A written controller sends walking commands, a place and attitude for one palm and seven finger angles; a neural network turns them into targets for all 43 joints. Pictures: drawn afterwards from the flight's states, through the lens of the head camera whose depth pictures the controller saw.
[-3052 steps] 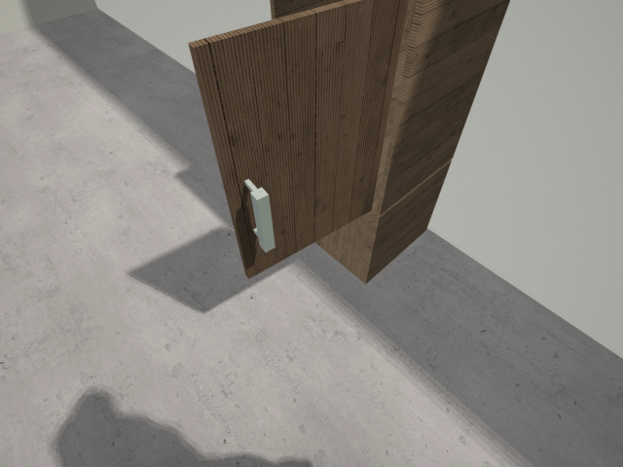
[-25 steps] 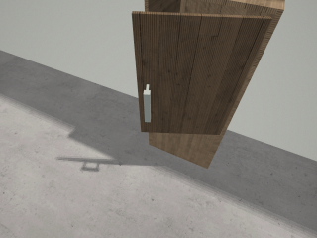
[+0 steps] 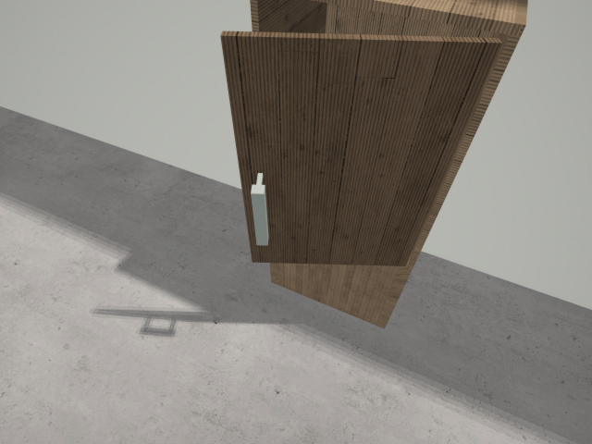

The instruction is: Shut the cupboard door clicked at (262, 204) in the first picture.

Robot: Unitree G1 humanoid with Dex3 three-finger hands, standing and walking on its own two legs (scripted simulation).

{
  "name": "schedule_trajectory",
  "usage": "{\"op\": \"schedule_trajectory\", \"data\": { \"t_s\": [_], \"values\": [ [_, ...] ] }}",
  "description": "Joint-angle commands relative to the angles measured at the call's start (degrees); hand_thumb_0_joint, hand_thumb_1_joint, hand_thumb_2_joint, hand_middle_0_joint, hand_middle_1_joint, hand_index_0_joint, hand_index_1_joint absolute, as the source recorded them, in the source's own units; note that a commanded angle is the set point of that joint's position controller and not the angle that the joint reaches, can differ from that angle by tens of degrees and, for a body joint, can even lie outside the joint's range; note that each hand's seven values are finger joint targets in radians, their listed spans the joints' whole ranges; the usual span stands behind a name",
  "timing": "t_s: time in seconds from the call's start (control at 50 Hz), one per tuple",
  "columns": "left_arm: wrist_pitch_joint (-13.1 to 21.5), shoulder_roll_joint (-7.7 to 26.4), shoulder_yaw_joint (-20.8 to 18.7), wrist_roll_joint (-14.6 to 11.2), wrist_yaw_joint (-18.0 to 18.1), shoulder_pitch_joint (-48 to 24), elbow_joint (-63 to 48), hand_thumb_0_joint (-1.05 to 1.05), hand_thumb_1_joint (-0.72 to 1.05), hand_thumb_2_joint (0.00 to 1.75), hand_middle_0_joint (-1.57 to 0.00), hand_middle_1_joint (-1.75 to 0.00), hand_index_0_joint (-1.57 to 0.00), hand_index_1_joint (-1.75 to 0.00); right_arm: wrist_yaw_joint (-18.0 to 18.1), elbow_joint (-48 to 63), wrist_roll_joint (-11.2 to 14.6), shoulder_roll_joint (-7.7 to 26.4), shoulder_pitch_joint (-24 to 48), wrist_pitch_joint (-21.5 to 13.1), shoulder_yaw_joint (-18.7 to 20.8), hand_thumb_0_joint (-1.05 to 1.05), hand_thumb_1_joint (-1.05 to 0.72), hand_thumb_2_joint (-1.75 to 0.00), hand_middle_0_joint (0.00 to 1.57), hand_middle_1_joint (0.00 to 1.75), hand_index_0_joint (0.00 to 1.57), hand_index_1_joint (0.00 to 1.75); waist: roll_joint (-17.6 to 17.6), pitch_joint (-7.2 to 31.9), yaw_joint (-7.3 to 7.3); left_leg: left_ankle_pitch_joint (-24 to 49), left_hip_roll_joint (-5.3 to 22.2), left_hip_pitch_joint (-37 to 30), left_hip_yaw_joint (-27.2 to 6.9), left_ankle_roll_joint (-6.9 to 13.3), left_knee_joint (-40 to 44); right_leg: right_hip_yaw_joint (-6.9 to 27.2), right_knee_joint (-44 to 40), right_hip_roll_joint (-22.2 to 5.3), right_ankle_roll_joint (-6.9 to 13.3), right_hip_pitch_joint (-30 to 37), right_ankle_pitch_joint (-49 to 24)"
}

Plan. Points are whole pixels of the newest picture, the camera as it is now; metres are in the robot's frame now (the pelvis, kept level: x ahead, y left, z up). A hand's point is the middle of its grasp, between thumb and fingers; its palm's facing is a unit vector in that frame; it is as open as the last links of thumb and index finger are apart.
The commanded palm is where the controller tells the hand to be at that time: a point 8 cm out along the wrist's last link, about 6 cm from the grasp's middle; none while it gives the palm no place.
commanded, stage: shuffle to correct the standing spot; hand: left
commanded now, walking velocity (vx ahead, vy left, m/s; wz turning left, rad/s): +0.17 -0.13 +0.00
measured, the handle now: (261, 209) +0.59 +0.11 -0.10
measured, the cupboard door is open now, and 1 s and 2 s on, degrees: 23 23 23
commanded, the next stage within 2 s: come to a stop and stand still in 0.46 s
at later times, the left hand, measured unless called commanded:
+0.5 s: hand out of the picture +0.16 +0.15 -0.17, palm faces +0.02 -0.98 -0.19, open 7.2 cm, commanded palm none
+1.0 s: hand (256, 404) +0.22 +0.08 -0.17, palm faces +0.08 -0.97 -0.22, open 7.2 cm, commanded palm none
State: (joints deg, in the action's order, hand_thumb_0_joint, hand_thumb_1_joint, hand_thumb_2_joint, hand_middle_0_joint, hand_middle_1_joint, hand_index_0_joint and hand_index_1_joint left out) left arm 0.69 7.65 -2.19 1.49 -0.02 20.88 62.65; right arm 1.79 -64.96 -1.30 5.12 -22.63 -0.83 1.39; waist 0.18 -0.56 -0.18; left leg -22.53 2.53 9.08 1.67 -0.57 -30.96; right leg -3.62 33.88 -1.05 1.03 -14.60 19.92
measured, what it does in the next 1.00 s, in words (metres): walks ahead: left foot, then right foot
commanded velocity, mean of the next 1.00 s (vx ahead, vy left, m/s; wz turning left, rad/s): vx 0.01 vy -0.03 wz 0.00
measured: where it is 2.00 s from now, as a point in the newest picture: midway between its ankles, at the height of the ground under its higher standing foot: outside the picture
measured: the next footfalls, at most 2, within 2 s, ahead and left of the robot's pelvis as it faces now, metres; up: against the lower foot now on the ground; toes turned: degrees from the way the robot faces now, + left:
left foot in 0.22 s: +0.10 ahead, +0.10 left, +0.00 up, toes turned +8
right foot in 0.56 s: +0.19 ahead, -0.20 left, +0.00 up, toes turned +2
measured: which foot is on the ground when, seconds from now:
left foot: down 0.00-0.00, up 0.02-0.20, down 0.22-0.56, up 0.58-0.78, down 0.80-1.00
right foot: down 0.00-0.22, up 0.24-0.54, down 0.56-1.00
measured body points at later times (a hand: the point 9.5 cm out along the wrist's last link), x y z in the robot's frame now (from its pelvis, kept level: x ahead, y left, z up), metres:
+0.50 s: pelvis +0.12 -0.05 +0.01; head +0.16 -0.04 +0.45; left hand +0.16 +0.20 -0.15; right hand +0.11 -0.27 -0.14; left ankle +0.06 +0.10 -0.73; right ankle +0.17 -0.18 -0.70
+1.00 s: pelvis +0.16 -0.11 +0.00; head +0.20 -0.10 +0.45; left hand +0.21 +0.13 -0.15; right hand +0.26 -0.33 -0.15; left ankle +0.19 +0.00 -0.73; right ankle +0.15 -0.21 -0.72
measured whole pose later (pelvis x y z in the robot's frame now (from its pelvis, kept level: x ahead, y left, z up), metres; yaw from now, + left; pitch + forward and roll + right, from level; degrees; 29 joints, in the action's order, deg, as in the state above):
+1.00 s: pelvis +0.16 -0.11 +0.00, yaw +0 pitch -1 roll +1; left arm -2.3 9.8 -2.6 1.0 1.8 10.5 56.8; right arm 1.7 -56.3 -1.4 8.3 -7.7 1.2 2.1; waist 1.5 -5.5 1.8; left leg -14.4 -0.1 15.7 6.8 2.2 -30.8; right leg -3.9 40.1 -2.9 0.0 -16.5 23.9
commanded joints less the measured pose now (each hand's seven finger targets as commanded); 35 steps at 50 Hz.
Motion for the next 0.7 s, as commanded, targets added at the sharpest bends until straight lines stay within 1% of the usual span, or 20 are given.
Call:
{"op": "schedule_trajectory", "data": {
  "t_s": [0.0,0.04,0.1,0.14,0.16,0.18,0.2,0.22,0.26,0.32,0.38,0.48,0.5,0.52,0.54,0.56,0.58,0.6,0.64,0.68],
  "values": [
    [2.0,7.9,-2.0,-0.3,1.2,15.5,1.9,0.00,0.90,0.90,-0.20,-0.30,-0.20,-0.30,-0.1,5.7,0.0,4.0,5.0,-1.4,0.4,0.00,-0.90,-0.90,0.20,0.30,0.20,0.30,16.8,-3.3,5.56,-9.9,-1.2,26.6,4.5,2.2,-20.7,22.2,-15.2,-16.5,11.6,17.9,-21.3],
    [2.0,6.8,-1.7,0.2,2.0,14.9,1.7,0.00,0.90,0.90,-0.20,-0.30,-0.20,-0.30,-0.5,7.5,0.5,3.8,9.5,-1.7,0.5,0.00,-0.90,-0.90,0.20,0.30,0.20,0.30,6.8,-3.3,5.09,-12.6,1.1,29.7,1.8,2.3,-28.5,22.0,-14.1,-19.1,16.0,18.0,-28.5],
    [2.0,6.5,-1.2,0.6,2.0,7.9,-0.3,0.00,0.90,0.90,-0.20,-0.30,-0.20,-0.30,-1.3,6.7,0.4,2.4,7.8,-1.7,0.5,0.00,-0.90,-0.90,0.20,0.30,0.20,0.30,6.1,-1.9,1.14,-6.9,1.4,18.9,2.9,2.3,-16.2,13.7,-12.9,-14.7,12.2,8.8,-23.1],
    [1.5,5.7,-0.9,0.1,1.4,3.6,-1.0,0.00,0.90,0.90,-0.20,-0.30,-0.20,-0.30,-1.0,3.9,0.1,1.4,1.3,-1.7,0.4,0.00,-0.90,-0.90,0.20,0.30,0.20,0.30,5.4,-3.3,-2.80,6.7,-1.6,2.0,7.7,1.9,-2.2,7.0,-9.8,-9.2,8.2,-3.5,-14.7],
    [1.2,4.5,-0.7,-0.2,1.1,2.9,-1.3,0.00,0.90,0.90,-0.20,-0.30,-0.20,-0.30,-0.5,1.9,-0.1,3.7,-4.1,-1.9,0.7,0.00,-0.90,-0.90,0.20,0.30,0.20,0.30,1.0,-2.3,-4.73,10.0,0.4,-6.5,5.0,2.3,3.6,4.4,-1.2,-6.2,6.2,-7.9,-12.7],
    [1.1,1.7,-0.3,-0.5,0.6,4.1,-2.5,0.00,0.90,0.90,-0.20,-0.30,-0.20,-0.30,0.1,0.8,-0.9,9.9,-9.2,-2.5,2.2,0.00,-0.90,-0.90,0.20,0.30,0.20,0.30,-12.8,-0.1,-5.87,11.8,15.2,-13.6,-16.0,7.7,10.4,-0.2,13.9,-0.6,2.1,-18.0,-1.7],
    [1.3,2.8,-0.3,-0.3,0.5,2.0,-4.5,0.00,0.90,0.90,-0.20,-0.30,-0.20,-0.30,0.7,0.9,-0.9,14.2,-12.6,-2.0,2.8,0.00,-0.90,-0.90,0.20,0.30,0.20,0.30,-14.2,0.8,-7.01,17.7,26.9,-13.0,-29.8,14.7,16.5,0.2,27.4,1.0,1.6,-22.5,12.8],
    [0.9,3.5,-0.7,0.5,0.4,-1.5,-5.4,0.00,0.90,0.90,-0.20,-0.30,-0.20,-0.30,0.9,1.3,-0.8,14.7,-9.9,-1.7,2.9,0.00,-0.90,-0.90,0.20,0.30,0.20,0.30,-7.2,-3.3,-6.02,18.9,27.1,-7.4,-28.1,16.2,16.7,3.5,34.1,-1.1,1.7,-24.5,11.5],
    [0.6,3.4,-1.1,0.8,0.0,-2.7,-5.1,0.00,0.90,0.90,-0.20,-0.30,-0.20,-0.30,1.2,3.1,-0.8,10.7,-3.3,-2.4,1.7,0.00,-0.90,-0.90,0.20,0.30,0.20,0.30,-8.5,-8.0,-2.79,26.6,23.1,-0.8,-19.9,14.2,16.0,5.5,38.2,-4.5,0.3,-25.8,5.4],
    [-0.7,1.4,-0.9,0.2,-0.9,-0.4,-4.2,0.00,0.90,0.90,-0.20,-0.30,-0.20,-0.30,1.2,4.8,-0.7,10.6,1.3,-3.1,1.4,0.00,-0.90,-0.90,0.20,0.30,0.20,0.30,-8.6,-4.2,-0.04,33.2,16.9,0.4,-5.8,10.4,14.0,3.1,30.9,-4.7,-1.0,-19.8,0.7],
    [-1.1,1.3,-0.9,-0.1,-1.4,-3.5,-5.7,0.00,0.90,0.90,-0.20,-0.30,-0.20,-0.30,0.9,5.6,-1.0,12.7,2.6,-2.5,2.5,0.00,-0.90,-0.90,0.20,0.30,0.20,0.30,-8.5,-3.3,-0.24,32.0,14.7,1.4,-0.5,8.4,13.5,-0.6,16.4,-4.2,-1.7,-14.2,-1.0],
    [-0.6,4.5,-1.7,0.0,-1.9,-3.7,-6.2,0.00,0.90,0.90,-0.20,-0.30,-0.20,-0.30,0.4,6.0,-1.0,14.9,4.0,-0.5,3.9,0.00,-0.90,-0.90,0.20,0.30,0.20,0.30,-9.4,-2.4,0.44,18.4,12.9,6.3,-0.3,4.8,6.8,-6.2,-1.6,-0.1,-1.7,0.0,-8.3],
    [-0.2,6.9,-2.2,0.0,-1.8,0.0,-5.2,0.00,0.90,0.90,-0.20,-0.30,-0.20,-0.30,0.1,6.1,-0.8,14.4,3.8,-0.4,3.8,0.00,-0.90,-0.90,0.20,0.30,0.20,0.30,-5.0,-0.2,2.23,15.5,10.4,8.3,1.9,3.0,0.7,-5.0,-6.0,-0.5,-1.4,6.6,-10.5],
    [0.3,11.7,-3.2,0.3,-1.2,4.6,-4.2,0.00,0.90,0.90,-0.20,-0.30,-0.20,-0.30,-0.3,6.3,-0.3,11.6,2.5,-0.4,3.3,0.00,-0.90,-0.90,0.20,0.30,0.20,0.30,7.3,3.7,4.50,7.3,5.9,16.5,6.4,0.7,-11.4,3.7,-8.8,-8.5,1.2,17.3,-14.9],
    [0.2,16.6,-4.1,0.2,-0.4,7.6,-3.6,0.00,0.90,0.90,-0.20,-0.30,-0.20,-0.30,-0.3,8.3,0.3,6.9,3.4,0.0,2.0,0.00,-0.90,-0.90,0.20,0.30,0.20,0.30,21.4,6.2,5.51,-15.4,-0.6,23.6,8.1,-0.5,-26.9,17.5,-14.2,-20.3,7.5,20.1,-25.3],
    [-0.2,15.4,-3.5,0.0,0.3,7.1,-4.1,0.00,0.90,0.90,-0.20,-0.30,-0.20,-0.30,0.4,9.2,0.5,8.0,5.5,0.6,1.8,0.00,-0.90,-0.90,0.20,0.30,0.20,0.30,18.1,7.3,6.17,-18.4,1.0,23.7,2.5,0.0,-34.5,18.6,-15.2,-21.8,11.4,16.3,-27.5],
    [0.0,13.3,-3.2,0.0,0.8,3.1,-4.8,0.00,0.90,0.90,-0.20,-0.30,-0.20,-0.30,0.5,8.9,0.4,7.8,6.2,0.6,1.9,0.00,-0.90,-0.90,0.20,0.30,0.20,0.30,19.2,5.6,4.60,-15.5,2.0,24.1,0.9,-0.1,-38.0,18.4,-14.5,-20.6,11.7,13.2,-31.7],
    [0.2,10.5,-2.2,-0.2,1.3,-0.8,-5.7,0.00,0.90,0.90,-0.20,-0.30,-0.20,-0.30,0.2,7.9,0.3,8.1,5.8,0.5,1.7,0.00,-0.90,-0.90,0.20,0.30,0.20,0.30,13.9,4.3,2.75,-11.8,3.1,21.5,-0.1,-0.4,-37.2,14.1,-12.7,-19.0,11.3,9.9,-35.8],
    [0.6,9.2,-1.5,0.2,2.3,-5.7,-6.9,0.00,0.90,0.90,-0.20,-0.30,-0.20,-0.30,-0.2,6.0,0.7,5.3,4.8,0.7,0.8,0.00,-0.90,-0.90,0.20,0.30,0.20,0.30,6.1,4.1,0.56,-9.0,2.5,14.6,0.2,-0.8,-24.6,8.1,-10.9,-17.1,10.1,5.3,-42.4],
    [0.5,10.6,-1.5,0.3,2.5,-7.0,-7.4,0.00,0.90,0.90,-0.20,-0.30,-0.20,-0.30,-0.2,5.2,1.1,4.1,3.7,1.2,0.5,0.00,-0.90,-0.90,0.20,0.30,0.20,0.30,6.9,3.5,0.00,-4.2,0.6,10.5,2.1,-1.5,-13.2,7.0,-9.4,-16.2,9.6,3.7,-44.7]
  ]
}}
